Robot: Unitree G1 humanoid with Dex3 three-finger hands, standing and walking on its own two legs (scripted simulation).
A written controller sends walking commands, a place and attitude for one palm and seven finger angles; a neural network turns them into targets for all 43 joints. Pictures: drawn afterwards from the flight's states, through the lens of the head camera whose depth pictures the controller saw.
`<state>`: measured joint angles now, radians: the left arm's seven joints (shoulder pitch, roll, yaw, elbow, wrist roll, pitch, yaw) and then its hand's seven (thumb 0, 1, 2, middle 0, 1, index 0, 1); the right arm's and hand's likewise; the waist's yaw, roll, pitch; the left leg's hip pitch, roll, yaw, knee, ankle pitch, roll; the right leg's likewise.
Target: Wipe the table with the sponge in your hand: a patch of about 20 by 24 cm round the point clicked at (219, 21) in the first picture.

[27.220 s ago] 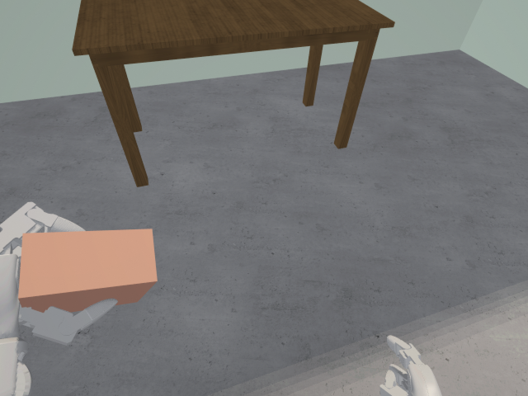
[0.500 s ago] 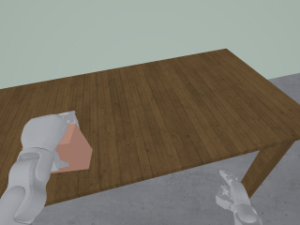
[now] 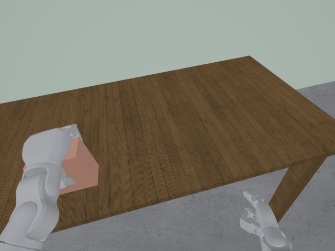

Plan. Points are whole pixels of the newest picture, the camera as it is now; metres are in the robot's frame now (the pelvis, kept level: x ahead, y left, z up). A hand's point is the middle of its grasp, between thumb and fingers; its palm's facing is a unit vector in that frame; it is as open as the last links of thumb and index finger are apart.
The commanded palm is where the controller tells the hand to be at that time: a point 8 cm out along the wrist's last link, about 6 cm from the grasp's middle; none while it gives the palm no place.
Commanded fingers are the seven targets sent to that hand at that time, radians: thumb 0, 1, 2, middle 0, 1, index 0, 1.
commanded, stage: move the sponge above the wiping area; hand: left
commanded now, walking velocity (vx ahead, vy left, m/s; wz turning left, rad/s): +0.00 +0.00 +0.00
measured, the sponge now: (69, 171) +0.24 +0.30 +0.08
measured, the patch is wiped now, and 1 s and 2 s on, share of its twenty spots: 0.00 0.00 0.00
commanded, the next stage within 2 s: none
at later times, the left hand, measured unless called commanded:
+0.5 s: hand (69, 159) +0.26 +0.29 +0.11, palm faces +0.04 -0.07 -1.00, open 10.3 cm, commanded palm +0.23 +0.27 +0.17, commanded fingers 0.00 0.10 1.30 -1.20 -1.60 -1.20 -1.60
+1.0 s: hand (68, 167) +0.24 +0.29 +0.10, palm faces +0.03 -0.10 -0.99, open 10.3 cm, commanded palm +0.22 +0.27 +0.17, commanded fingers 0.00 0.10 1.30 -1.20 -1.60 -1.20 -1.60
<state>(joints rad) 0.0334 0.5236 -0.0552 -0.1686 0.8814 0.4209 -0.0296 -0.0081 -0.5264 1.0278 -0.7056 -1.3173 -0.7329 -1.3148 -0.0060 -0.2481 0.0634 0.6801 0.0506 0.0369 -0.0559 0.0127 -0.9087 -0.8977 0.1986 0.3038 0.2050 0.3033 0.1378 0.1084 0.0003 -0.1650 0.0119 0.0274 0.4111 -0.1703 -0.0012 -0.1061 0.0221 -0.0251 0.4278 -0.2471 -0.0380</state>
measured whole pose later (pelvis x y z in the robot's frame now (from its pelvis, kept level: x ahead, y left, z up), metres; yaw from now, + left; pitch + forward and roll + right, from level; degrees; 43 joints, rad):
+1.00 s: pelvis +0.00 +0.00 +0.00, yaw +1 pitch -4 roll +0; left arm 0.05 0.48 -0.09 -0.10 0.89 0.46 -0.04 -0.01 -0.52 1.03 -0.70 -1.32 -0.73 -1.32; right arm 0.00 -0.27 0.05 0.67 0.06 0.05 -0.05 0.01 -0.91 -0.90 0.20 0.30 0.20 0.30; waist 0.12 0.12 -0.01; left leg -0.18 0.00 0.01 0.42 -0.18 0.00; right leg -0.12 0.02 -0.04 0.44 -0.26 -0.03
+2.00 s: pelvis +0.01 +0.00 +0.00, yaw +1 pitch -4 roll +0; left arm 0.11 0.50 -0.12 -0.13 0.88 0.37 -0.11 -0.01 -0.53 1.03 -0.70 -1.32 -0.73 -1.32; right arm 0.01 -0.28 0.04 0.65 0.05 0.03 -0.07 0.01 -0.91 -0.90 0.20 0.30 0.20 0.30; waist 0.13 0.11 0.00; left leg -0.19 0.01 0.00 0.45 -0.19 0.00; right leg -0.12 0.03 -0.04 0.45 -0.27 -0.04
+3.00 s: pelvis +0.00 +0.00 +0.00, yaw +0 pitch -4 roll +0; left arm 0.02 0.50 -0.14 -0.09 0.92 0.31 -0.01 -0.01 -0.52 1.03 -0.71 -1.32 -0.74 -1.32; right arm 0.02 -0.24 0.05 0.68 0.05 0.03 -0.08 0.01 -0.91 -0.90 0.20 0.30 0.21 0.31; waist 0.14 0.09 0.01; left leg -0.17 0.02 0.01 0.42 -0.18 0.00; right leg -0.10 0.03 -0.03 0.42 -0.25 -0.04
